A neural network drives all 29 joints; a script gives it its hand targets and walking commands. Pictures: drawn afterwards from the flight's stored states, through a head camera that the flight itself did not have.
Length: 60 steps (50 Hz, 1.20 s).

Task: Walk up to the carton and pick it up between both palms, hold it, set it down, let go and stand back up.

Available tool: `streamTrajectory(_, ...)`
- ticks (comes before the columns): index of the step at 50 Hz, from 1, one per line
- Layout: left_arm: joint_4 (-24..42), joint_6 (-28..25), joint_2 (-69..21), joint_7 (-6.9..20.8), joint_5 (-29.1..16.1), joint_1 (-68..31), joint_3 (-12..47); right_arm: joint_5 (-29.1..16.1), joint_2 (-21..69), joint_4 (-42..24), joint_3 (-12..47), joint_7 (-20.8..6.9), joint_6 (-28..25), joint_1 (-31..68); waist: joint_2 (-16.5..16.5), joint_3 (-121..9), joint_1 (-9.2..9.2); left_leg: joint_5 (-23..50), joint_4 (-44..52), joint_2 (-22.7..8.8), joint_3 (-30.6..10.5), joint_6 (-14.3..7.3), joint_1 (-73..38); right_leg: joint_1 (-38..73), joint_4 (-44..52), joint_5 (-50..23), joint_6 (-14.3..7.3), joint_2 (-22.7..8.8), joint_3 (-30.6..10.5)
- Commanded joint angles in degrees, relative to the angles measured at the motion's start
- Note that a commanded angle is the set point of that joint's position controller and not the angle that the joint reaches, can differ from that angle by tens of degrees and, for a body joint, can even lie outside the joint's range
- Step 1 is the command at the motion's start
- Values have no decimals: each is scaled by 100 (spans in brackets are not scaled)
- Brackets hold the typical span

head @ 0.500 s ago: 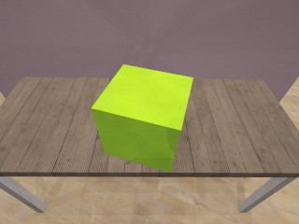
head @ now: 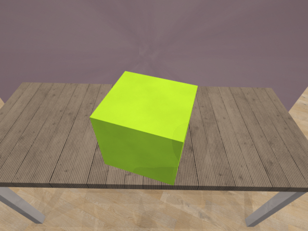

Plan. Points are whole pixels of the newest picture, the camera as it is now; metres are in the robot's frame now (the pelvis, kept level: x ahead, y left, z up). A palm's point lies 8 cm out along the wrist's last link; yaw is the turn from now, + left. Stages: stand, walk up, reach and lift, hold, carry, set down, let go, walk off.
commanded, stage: stand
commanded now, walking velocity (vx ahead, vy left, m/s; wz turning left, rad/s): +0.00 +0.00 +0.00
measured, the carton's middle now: (148, 126) +0.46 +0.04 -0.02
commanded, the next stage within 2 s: none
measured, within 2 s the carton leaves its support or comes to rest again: neither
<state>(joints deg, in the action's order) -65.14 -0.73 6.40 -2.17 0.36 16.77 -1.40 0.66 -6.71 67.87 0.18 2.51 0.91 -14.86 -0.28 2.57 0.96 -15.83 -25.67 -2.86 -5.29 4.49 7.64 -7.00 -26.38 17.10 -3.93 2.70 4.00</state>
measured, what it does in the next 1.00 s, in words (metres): stands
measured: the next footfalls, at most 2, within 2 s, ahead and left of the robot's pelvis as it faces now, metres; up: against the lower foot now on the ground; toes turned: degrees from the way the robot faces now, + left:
none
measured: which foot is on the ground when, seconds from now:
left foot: down 0.00-1.00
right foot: down 0.00-1.00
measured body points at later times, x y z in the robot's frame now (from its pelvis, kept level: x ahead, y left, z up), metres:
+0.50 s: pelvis +0.01 +0.00 +0.00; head +0.02 -0.01 +0.45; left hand +0.00 +0.21 -0.16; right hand +0.02 -0.21 -0.17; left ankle -0.02 +0.17 -0.74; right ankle -0.03 -0.07 -0.74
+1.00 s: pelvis +0.01 +0.00 +0.00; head +0.02 +0.00 +0.45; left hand +0.00 +0.22 -0.16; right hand +0.00 -0.20 -0.16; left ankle -0.02 +0.17 -0.74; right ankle -0.03 -0.07 -0.74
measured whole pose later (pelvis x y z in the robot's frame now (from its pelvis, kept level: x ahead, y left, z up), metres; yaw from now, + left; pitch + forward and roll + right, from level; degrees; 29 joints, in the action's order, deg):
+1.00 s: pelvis +0.01 +0.00 +0.00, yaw +0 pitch -3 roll +0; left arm -64.6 -1.0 8.1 -2.3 0.2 16.2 -0.9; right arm 0.5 -6.3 67.0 0.3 2.6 1.1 -15.1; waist 0.2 3.4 0.6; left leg -16.6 -25.6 -3.2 -4.9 4.4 6.3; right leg -5.1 -25.5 17.6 -3.7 2.6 4.5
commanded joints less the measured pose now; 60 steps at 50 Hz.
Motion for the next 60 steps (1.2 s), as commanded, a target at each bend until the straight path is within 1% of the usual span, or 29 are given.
streamTrajectory(1, 13, -67, 542, -44, 17, 599, -33, -51, -605, -59, -98, 47, -52, -484, 189, 319, -36, 1030, 335, -157, 17, -322, 423, 23, 702, -1957, 0, -873, -813)
streamTrajectory(3, 90, -74, 588, -12, 6, 424, -81, -26, -446, -97, -65, 26, -32, -484, 238, 320, -75, 1037, 284, -135, 109, -254, 389, 9, 738, -1677, 49, -799, -800)
streamTrajectory(6, 65, -95, 618, -38, 19, 502, -94, -42, -460, -113, -50, 16, -45, -306, -76, 288, 18, 1074, 346, -94, 130, -220, 400, 23, 642, -2190, 15, -845, -737)
streamTrajectory(7, 48, -104, 665, -16, 1, 506, -109, -25, -405, -68, -46, 22, -58, -339, 156, 253, 37, 1101, 328, -113, 56, -278, 432, 157, 654, -2094, 10, -857, -785)
streamTrajectory(10, 52, -95, 669, -27, 51, 511, -114, -23, -336, -98, -56, 52, -39, -277, 101, 163, 22, 1113, 258, -120, 199, -209, 268, 180, 631, -2248, 5, -906, -790)
streamTrajectory(11, 107, -98, 667, -12, 29, 455, -82, -28, -523, -127, -77, 38, -44, -338, 67, 254, -54, 1226, 217, -142, 93, -273, 393, 89, 636, -2430, -19, -895, -816)
streamTrajectory(12, 88, -98, 618, -26, 18, 548, -92, 14, -492, -108, -77, 47, -17, -272, -157, 282, 35, 1212, 232, -89, 149, -284, 423, 209, 608, -2485, 8, -852, -747)
streamTrajectory(17, 35, -116, 647, -64, 30, 593, -26, -57, -546, -125, -112, 67, -40, -388, 323, 155, -42, 1231, 198, -120, 171, -217, 263, 298, 562, -3108, 40, -870, -630)
streamTrajectory(19, 43, -106, 500, -33, 7, 597, -19, -43, -346, -141, -71, 57, -18, -187, 50, 412, 76, 1268, 210, -155, 138, -240, 552, 249, 626, -2777, 44, -857, -700)
streamTrajectory(22, 131, -95, 619, -59, 33, 483, -2, -38, -554, -170, -125, 73, 25, -316, 292, 373, -42, 1219, 246, -176, 132, -272, 379, 191, 631, -2791, -18, -911, -720)
streamTrajectory(23, 86, -99, 550, -54, 39, 566, -11, -21, -653, -160, -149, 54, 15, -259, -55, 370, -3, 1170, 235, -140, 179, -264, 365, 194, 627, -2688, -29, -900, -725)
streamTrajectory(26, 74, -117, 736, -23, -20, 604, -50, 15, -450, -113, -88, 52, 9, -293, 178, 352, -17, 1239, 300, -165, 73, -273, 174, 1, 681, -2263, 51, -812, -649)
streamTrajectory(29, 59, -92, 598, -54, 16, 589, -24, -26, -396, -54, -90, 49, 14, -408, -143, 509, -33, 1201, 283, -153, 174, -222, 379, 99, 692, -2228, 33, -860, -725)
streamTrajectory(30, 129, -99, 718, -30, 30, 480, -31, -41, -552, -83, -103, 51, 40, -411, 26, 496, -41, 1227, 332, -160, 118, -201, 336, 46, 631, -2295, 33, -864, -704)
streamTrajectory(34, 134, -90, 722, -39, 9, 480, -31, -10, -678, -156, -154, 21, -7, -383, -100, 440, -46, 1402, 332, -174, 179, -237, 282, 59, 621, -2418, 20, -851, -687)
streamTrajectory(36, 95, -94, 701, -34, -23, 581, -11, -17, -472, -203, -69, 49, -28, -400, 41, 183, -35, 1440, 326, -166, 107, -269, 211, 221, 584, -2325, 59, -819, -624)
streamTrajectory(38, 105, -100, 680, -36, 5, 490, -7, -21, -393, -180, -90, 17, -36, -346, -148, 201, -40, 1503, 289, -160, 182, -279, 221, 327, 599, -2620, 59, -868, -655)
streamTrajectory(40, 125, -93, 654, -49, -9, 463, -9, -29, -323, -212, -51, 53, -16, -361, 148, 180, -30, 1461, 254, -175, 118, -261, 293, 333, 580, -2692, 40, -910, -622)
streamTrajectory(41, 173, -78, 851, -71, 31, 361, -55, -9, -438, -212, -61, 52, -34, -364, 25, 193, -30, 1406, 274, -178, 184, -252, 275, 311, 640, -2747, 24, -878, -640)
streamTrajectory(42, 182, -67, 869, -75, -19, 299, -50, -1, -495, -215, -77, 43, -39, -433, 140, 201, -64, 1266, 354, -152, 135, -282, 284, 274, 631, -2536, 36, -875, -656)
streamTrajectory(45, 152, -61, 752, -42, 14, 375, -39, -37, -577, -223, -90, 12, -12, -335, -17, 416, -33, 1351, 348, -181, 148, -238, 305, 93, 651, -1930, 52, -811, -635)
streamTrajectory(47, 59, -55, 553, -33, -31, 538, 16, -8, -366, -130, -33, 29, 2, -497, 60, 497, 6, 1217, 307, -199, 115, -283, 407, 152, 744, -1862, 76, -789, -613)
streamTrajectory(49, 104, -49, 620, -12, 12, 449, -1, -43, -528, -170, -92, 7, -17, -446, -142, 527, -54, 1271, 340, -182, 103, -281, 460, 132, 701, -1929, 8, -892, -731)
streamTrajectory(50, 95, -56, 560, -8, 11, 523, -7, -48, -480, -167, -52, 16, -25, -464, 31, 405, 34, 1220, 370, -201, 55, -275, 303, 128, 682, -1877, 49, -848, -625)
streamTrajectory(52, 141, -81, 600, -2, -33, 430, 25, 6, -534, -145, -59, 38, -14, -463, 35, 379, -33, 1239, 342, -175, 41, -325, 319, 35, 739, -1775, 33, -823, -711)
streamTrajectory(53, 144, -70, 597, -7, -34, 490, 26, 3, -531, -143, -50, 25, -27, -447, -183, 417, -16, 1271, 323, -170, 88, -288, 300, 33, 737, -1738, 54, -837, -683)
streamTrajectory(58, 127, -68, 692, 12, -5, 394, -1, -23, -406, -133, 4, 34, -7, -508, 93, 412, -25, 1195, 320, -168, 96, -232, 307, 54, 736, -1862, 58, -843, -641)
streamTrajectory(59, 174, -80, 614, -15, -26, 368, 12, -24, -368, -160, -9, 32, -17, -516, -126, 401, -55, 1208, 323, -171, 115, -280, 368, 66, 722, -1881, 41, -829, -703)
streamTrajectory(60, 129, -67, 605, -27, -25, 529, 4, -17, -490, -147, -32, 46, -11, -484, -87, 463, -4, 1160, 343, -190, 104, -296, 436, 82, 691, -1730, 36, -831, -713)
